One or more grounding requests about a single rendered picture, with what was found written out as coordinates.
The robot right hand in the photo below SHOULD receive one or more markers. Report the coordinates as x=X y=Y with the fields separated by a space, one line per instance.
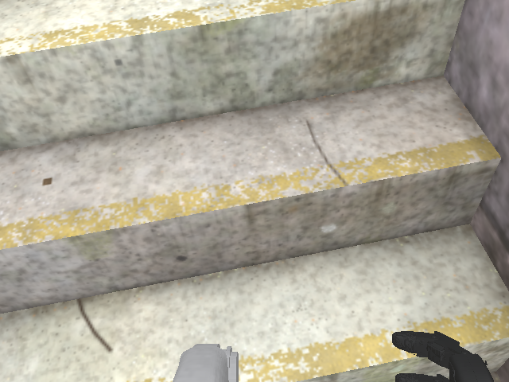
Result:
x=443 y=350

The left robot thigh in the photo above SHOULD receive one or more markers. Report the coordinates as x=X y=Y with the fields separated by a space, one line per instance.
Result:
x=208 y=363

